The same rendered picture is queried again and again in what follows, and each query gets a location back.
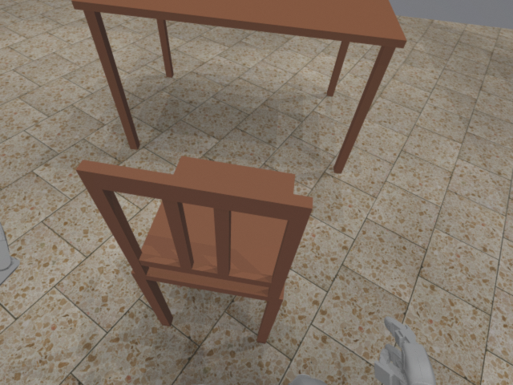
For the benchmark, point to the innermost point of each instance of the table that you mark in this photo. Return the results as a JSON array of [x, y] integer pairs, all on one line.
[[358, 21]]

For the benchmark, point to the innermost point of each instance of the right robot hand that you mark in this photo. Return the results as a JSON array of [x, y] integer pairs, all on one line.
[[410, 366]]

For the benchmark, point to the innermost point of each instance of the left robot hand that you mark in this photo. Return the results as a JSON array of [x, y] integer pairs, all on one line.
[[8, 264]]

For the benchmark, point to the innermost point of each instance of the chair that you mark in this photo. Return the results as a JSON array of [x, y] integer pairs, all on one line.
[[221, 227]]

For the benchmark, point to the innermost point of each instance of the right robot shin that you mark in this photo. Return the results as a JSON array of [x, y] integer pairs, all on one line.
[[302, 376]]

